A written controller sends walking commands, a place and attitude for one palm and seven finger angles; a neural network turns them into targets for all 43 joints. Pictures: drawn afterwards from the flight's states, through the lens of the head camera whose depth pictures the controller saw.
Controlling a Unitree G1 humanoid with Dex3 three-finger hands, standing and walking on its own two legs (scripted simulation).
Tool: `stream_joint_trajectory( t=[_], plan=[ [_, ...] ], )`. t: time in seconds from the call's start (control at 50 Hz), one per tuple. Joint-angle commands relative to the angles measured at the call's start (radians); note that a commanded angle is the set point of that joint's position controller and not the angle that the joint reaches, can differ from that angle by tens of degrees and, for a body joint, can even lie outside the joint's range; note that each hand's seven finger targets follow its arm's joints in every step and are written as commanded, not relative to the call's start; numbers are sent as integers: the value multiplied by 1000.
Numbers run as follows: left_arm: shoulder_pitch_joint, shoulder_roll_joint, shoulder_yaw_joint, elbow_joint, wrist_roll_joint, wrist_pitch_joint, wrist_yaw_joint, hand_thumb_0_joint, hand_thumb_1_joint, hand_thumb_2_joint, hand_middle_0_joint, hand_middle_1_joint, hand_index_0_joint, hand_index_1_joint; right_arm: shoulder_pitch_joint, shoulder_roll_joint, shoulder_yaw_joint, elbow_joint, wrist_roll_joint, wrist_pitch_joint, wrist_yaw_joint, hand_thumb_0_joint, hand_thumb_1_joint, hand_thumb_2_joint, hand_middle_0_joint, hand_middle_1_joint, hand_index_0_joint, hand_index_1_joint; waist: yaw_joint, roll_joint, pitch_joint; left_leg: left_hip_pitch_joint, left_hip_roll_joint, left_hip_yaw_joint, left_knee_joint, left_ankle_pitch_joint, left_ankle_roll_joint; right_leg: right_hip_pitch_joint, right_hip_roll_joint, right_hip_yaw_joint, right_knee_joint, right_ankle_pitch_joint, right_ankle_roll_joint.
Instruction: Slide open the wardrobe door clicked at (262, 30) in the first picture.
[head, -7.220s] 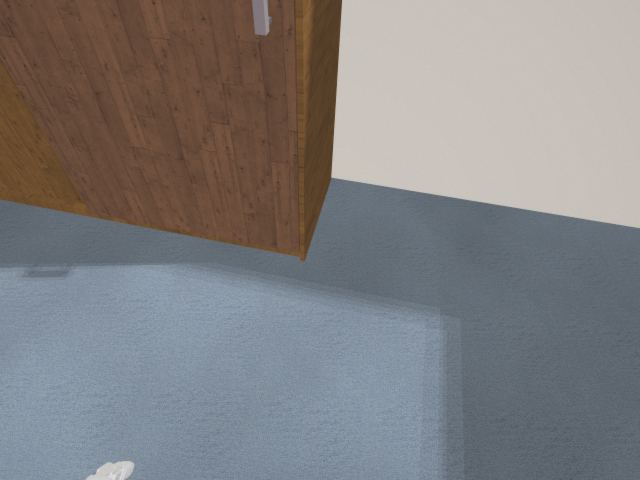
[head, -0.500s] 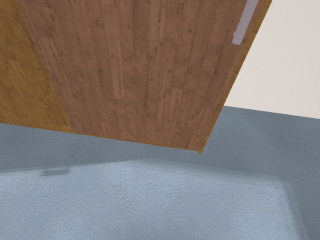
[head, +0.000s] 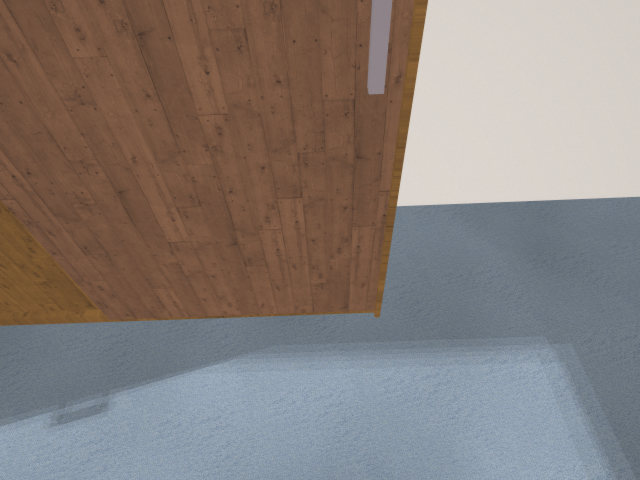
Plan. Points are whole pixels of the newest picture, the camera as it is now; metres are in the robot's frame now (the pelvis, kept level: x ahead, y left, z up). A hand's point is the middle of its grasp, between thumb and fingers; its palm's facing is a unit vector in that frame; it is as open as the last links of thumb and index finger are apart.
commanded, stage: take the last steps up to it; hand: right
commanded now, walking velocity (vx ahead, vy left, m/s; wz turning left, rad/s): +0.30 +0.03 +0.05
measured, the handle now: (377, 36) +0.72 -0.09 +0.21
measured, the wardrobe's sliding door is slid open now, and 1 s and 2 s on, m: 0.00 0.00 0.00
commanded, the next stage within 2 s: come to a stop and stand still in 0.40 s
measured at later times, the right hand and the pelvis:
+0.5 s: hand (422, 373) +0.31 -0.16 -0.16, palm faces -0.09 +0.98 -0.19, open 7.3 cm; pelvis +0.18 +0.01 -0.01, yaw +2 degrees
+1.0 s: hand (473, 405) +0.27 -0.23 -0.18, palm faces +0.03 +0.98 -0.20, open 7.3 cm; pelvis +0.21 -0.04 +0.01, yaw +2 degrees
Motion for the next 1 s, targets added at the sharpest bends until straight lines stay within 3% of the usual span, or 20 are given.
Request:
stream_joint_trajectory(
  t=[0.0, 0.04, 0.16, 0.36, 0.4, 0.42, 0.44, 0.46, 0.48, 0.5, 0.56, 0.58, 0.7, 0.78, 0.8, 0.82, 0.84, 0.88, 0.92, 0.98],
  plan=[
    [191, 139, 22, 26, -7, -3, 30, 0, 900, 900, -200, -300, -200, -300, -157, -60, -23, -125, -1, -46, 18, 0, -900, -900, 200, 300, 200, 300, 92, -125, 88, -383, 34, -46, 279, 143, 21, 137, -286, 342, -455, -75, -82],
    [182, 93, 20, 22, -9, -20, 36, 0, 900, 900, -200, -300, -200, -300, -100, -34, -27, -108, -5, -34, 20, 0, -900, -900, 200, 300, 200, 300, 62, -134, 59, -341, 25, -37, 252, 228, 6, 130, -234, 232, -462, 68, -70],
    [221, 89, 15, 45, -16, -34, 41, 0, 900, 900, -200, -300, -200, -300, -180, -58, -40, -154, 1, -16, 21, 0, -900, -900, 200, 300, 200, 300, 38, -119, 71, -436, 21, -62, 183, 343, -19, 212, -229, 165, -463, 322, -96],
    [341, 102, 20, 107, 5, -13, 45, 0, 900, 900, -200, -300, -200, -300, -432, -48, -24, -254, 9, -28, 21, 0, -900, -900, 200, 300, 200, 300, 101, -127, 115, -317, -42, 29, -210, 290, 33, 298, -241, 108, -325, 656, -90],
    [346, 112, 18, 116, 3, -8, 47, 0, 900, 900, -200, -300, -200, -300, -368, -53, -24, -239, 7, -39, 20, 0, -900, -900, 200, 300, 200, 300, 71, -130, 51, -179, -98, 70, -291, 286, 54, 312, -218, 89, -209, 840, -72],
    [330, 119, 19, 116, -3, -7, 46, 0, 900, 900, -200, -300, -200, -300, -266, -71, -28, -203, 6, -48, 17, 0, -900, -900, 200, 300, 200, 300, 25, -123, -7, -41, -121, 89, -354, 347, 61, 299, -198, 69, -104, 868, -48],
    [318, 118, 19, 112, -12, -10, 42, 0, 900, 900, -200, -300, -200, -300, -140, -109, -38, -161, 4, -62, 14, 0, -900, -900, 200, 300, 200, 300, -30, -88, -91, 166, -99, 60, -411, 456, 76, 210, -162, 47, 50, 788, -16],
    [333, 72, 14, 96, -24, -13, 33, 0, 900, 900, -200, -300, -200, -300, -20, -199, -58, -125, -1, -77, 0, 0, -900, -900, 200, 300, 200, 300, -64, 77, -194, 420, 119, -179, -401, 731, 153, -30, -71, -6, 308, 424, 27],
    [347, 39, 11, 75, -31, -8, 37, 0, 900, 900, -200, -300, -200, -300, 31, -257, -64, -108, 15, -77, -3, 0, -900, -900, 200, 300, 200, 300, -41, 153, -240, 467, 335, -414, -470, 1001, 284, -169, 45, 27, 578, -293, 56],
    [298, 37, 8, 69, -31, 5, 41, 0, 900, 900, -200, -300, -200, -300, -36, -243, -61, -129, 22, -76, -10, 0, -900, -900, 200, 300, 200, 300, -40, 91, -227, 351, 330, -398, -512, 981, 309, -175, 9, 145, 635, -308, 50],
    [265, 0, -1, 83, -22, 39, 43, 0, 900, 900, -200, -300, -200, -300, -263, -142, -28, -180, 13, -61, -31, 0, -900, -900, 200, 300, 200, 300, 53, -39, -70, 19, 227, -183, -542, 969, 232, -77, -43, 178, 484, -195, 67],
    [287, -20, -6, 90, -24, 56, 43, 0, 900, 900, -200, -300, -200, -300, -296, -137, -23, -185, 9, -57, -35, 0, -900, -900, 200, 300, 200, 300, 80, -7, -63, -44, 204, -126, -536, 986, 212, -34, -37, 168, 397, -190, 73],
    [191, 20, 18, 14, -18, 89, 35, 0, 900, 900, -200, -300, -200, -300, -279, -179, -53, -221, 2, -15, -37, 0, -900, -900, 200, 300, 200, 300, 47, 127, -66, -7, 184, -127, -485, 928, 221, -73, 26, 121, 252, -133, 91],
    [182, 53, 29, -14, -19, 83, 32, 0, 900, 900, -200, -300, -200, -300, -325, -194, -63, -251, 3, 2, -33, 0, -900, -900, 200, 300, 200, 300, 81, 150, -90, -32, 151, -103, -403, 780, 174, 36, 29, 112, 39, 23, 90],
    [195, 64, 30, -9, -16, 77, 30, 0, 900, 900, -200, -300, -200, -300, -326, -186, -61, -252, 9, 8, -31, 0, -900, -900, 200, 300, 200, 300, 96, 121, -90, -82, 126, -86, -358, 663, 135, 121, 17, 106, -85, 151, 82],
    [183, 124, 38, -25, -9, 65, 30, 0, 900, 900, -200, -300, -200, -300, -283, -144, -55, -261, 14, 17, -28, 0, -900, -900, 200, 300, 200, 300, 86, -70, -102, -180, 35, -43, -249, 402, 73, 200, -104, 238, -177, 334, 38],
    [152, 213, 49, -59, -1, 61, 30, 0, 900, 900, -200, -300, -200, -300, -240, -94, -44, -268, 24, 25, -27, 0, -900, -900, 200, 300, 200, 300, 80, -348, -81, -233, -98, 17, -45, -53, 3, 125, -334, 476, -297, 564, -74],
    [64, 212, 41, -87, 3, 59, 51, 0, 900, 900, -200, -300, -200, -300, -261, -137, -54, -257, 9, 40, -37, 0, -900, -900, 200, 300, 200, 300, 72, -256, -56, -189, -113, -154, 232, -103, 10, -23, -338, 488, -336, 451, -121],
    [-8, 183, 27, -111, 3, 54, 55, 0, 900, 900, -200, -300, -200, -300, -214, -144, -61, -229, 7, 33, -23, 0, -900, -900, 200, 300, 200, 300, 39, -149, -36, -245, -114, -161, 317, 26, -2, 17, -268, 388, -313, 393, -116],
    [20, 170, 24, -108, -9, 41, 60, 0, 900, 900, -200, -300, -200, -300, -181, -152, -58, -220, 7, 33, -12, 0, -900, -900, 200, 300, 200, 300, 52, -137, -111, -261, -105, -156, 308, 98, -25, 137, -237, 322, -310, 442, -104]
  ],
)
